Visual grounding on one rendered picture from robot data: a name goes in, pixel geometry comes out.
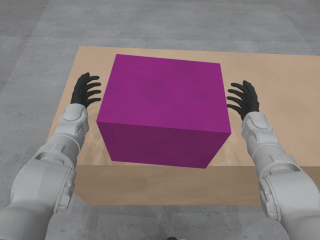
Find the robot right upper arm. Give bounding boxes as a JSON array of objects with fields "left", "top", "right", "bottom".
[{"left": 258, "top": 171, "right": 320, "bottom": 240}]

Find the robot left hand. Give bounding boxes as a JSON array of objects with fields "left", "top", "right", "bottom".
[{"left": 70, "top": 72, "right": 101, "bottom": 109}]

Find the robot right forearm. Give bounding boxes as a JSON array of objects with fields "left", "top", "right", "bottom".
[{"left": 241, "top": 111, "right": 320, "bottom": 200}]

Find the pedestal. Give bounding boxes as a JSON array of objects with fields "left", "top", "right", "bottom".
[{"left": 45, "top": 46, "right": 320, "bottom": 206}]

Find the robot left upper arm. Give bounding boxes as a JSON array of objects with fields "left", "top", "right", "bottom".
[{"left": 0, "top": 159, "right": 77, "bottom": 240}]

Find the robot right hand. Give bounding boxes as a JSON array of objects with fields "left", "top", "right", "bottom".
[{"left": 226, "top": 80, "right": 260, "bottom": 121}]

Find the carton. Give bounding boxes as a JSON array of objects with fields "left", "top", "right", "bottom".
[{"left": 96, "top": 54, "right": 232, "bottom": 169}]

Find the robot left forearm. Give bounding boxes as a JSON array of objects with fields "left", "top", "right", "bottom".
[{"left": 10, "top": 103, "right": 89, "bottom": 202}]

